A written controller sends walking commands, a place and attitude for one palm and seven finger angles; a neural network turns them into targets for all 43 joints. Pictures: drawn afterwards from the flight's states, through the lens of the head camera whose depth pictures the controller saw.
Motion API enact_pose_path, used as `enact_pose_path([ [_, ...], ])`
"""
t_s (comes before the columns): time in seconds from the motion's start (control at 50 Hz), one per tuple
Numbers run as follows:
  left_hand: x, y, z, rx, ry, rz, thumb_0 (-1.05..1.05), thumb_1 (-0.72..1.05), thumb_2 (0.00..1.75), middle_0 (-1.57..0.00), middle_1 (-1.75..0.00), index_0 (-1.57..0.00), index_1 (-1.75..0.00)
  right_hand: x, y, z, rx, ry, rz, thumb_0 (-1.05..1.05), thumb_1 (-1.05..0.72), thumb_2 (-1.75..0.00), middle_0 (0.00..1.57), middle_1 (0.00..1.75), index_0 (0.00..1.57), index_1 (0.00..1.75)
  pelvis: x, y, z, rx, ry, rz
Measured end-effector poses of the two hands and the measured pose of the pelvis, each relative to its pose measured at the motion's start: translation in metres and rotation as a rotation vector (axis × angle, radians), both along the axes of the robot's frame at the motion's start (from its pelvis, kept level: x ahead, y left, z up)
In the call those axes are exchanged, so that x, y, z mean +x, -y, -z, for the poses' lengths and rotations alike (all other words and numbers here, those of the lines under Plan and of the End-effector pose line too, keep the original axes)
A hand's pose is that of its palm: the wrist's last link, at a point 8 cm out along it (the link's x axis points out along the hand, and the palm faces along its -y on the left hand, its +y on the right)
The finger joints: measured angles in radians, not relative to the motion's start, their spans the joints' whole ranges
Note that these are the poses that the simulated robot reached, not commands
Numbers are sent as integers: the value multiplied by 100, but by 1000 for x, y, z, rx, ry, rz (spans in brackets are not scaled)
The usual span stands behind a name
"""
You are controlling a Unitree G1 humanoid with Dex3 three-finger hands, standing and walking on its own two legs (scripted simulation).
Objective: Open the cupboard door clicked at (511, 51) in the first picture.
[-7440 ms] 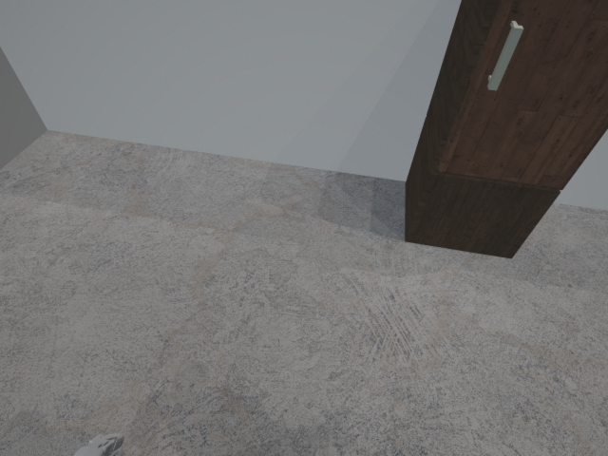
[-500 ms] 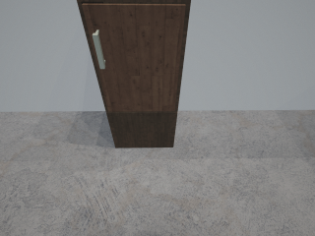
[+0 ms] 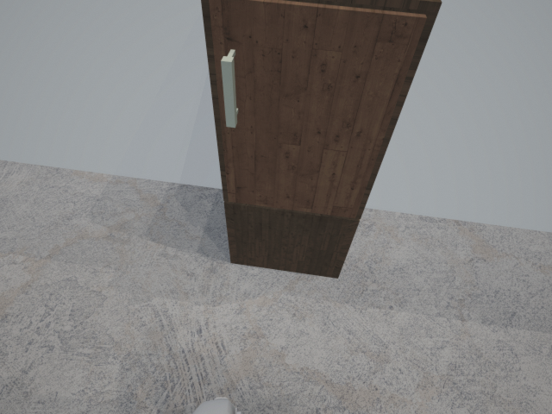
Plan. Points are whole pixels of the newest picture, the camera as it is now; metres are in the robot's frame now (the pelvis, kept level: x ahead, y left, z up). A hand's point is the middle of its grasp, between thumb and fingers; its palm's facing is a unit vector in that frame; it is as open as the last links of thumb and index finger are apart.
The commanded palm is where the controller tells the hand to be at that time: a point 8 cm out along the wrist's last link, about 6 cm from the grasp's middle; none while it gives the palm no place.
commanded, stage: take the last steps up to it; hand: left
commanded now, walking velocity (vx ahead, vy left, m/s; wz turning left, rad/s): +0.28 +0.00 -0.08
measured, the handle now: (231, 89) +0.73 +0.19 +0.08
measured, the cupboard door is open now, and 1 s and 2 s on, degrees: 0 0 0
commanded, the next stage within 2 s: come to a stop and stand still in 0.38 s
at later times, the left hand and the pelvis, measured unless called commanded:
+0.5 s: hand (176, 337) +0.26 +0.21 -0.16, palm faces -0.07 -0.98 -0.19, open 7.4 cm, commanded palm none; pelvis +0.15 +0.04 +0.01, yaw -4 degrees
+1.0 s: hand (150, 346) +0.25 +0.26 -0.18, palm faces -0.01 -0.97 -0.25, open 7.3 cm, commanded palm none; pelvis +0.16 +0.07 -0.01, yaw -3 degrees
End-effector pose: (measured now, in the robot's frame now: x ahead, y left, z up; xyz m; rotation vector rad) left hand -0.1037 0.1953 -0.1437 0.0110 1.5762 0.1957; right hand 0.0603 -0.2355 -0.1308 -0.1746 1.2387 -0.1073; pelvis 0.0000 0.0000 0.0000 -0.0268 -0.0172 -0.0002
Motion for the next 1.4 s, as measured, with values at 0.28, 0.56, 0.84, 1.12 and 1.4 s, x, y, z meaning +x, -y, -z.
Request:
enact_pose_path([
  [0.28, 213, -91, -3, 60, 238, 140, 1, 91, 89, -20, -30, -19, -29, 54, -55, -13, -46, 40, 117, -2, -94, -90, 20, 30, 20, 30, 87, -53, -10, 28, 9, 53],
  [0.56, 385, -48, -13, 59, 377, 287, 0, 91, 90, -19, -30, -19, -29, 11, -84, 10, 84, -292, 261, 0, -91, -90, 20, 30, 20, 30, 170, -32, -3, 43, 6, 78],
  [0.84, 386, -53, -10, 110, 380, 219, -2, 93, 89, -20, -30, -20, -30, 116, -36, 20, 10, -154, 176, 1, -91, -90, 20, 30, 20, 30, 174, -31, 2, 36, 3, 50],
  [1.12, 304, -148, -10, 142, 318, 197, 1, 91, 89, -20, -30, -20, -29, 151, -82, -4, -53, 182, 82, 0, -91, -90, 19, 30, 20, 30, 155, -94, 5, 21, 35, 75],
  [1.4, 268, -128, -20, 103, 226, 259, 1, 91, 89, -20, -30, -20, -29, 43, -81, 12, -22, -51, 164, 1, -90, -89, 20, 30, 20, 30, 125, -85, -2, 34, -18, 107],
])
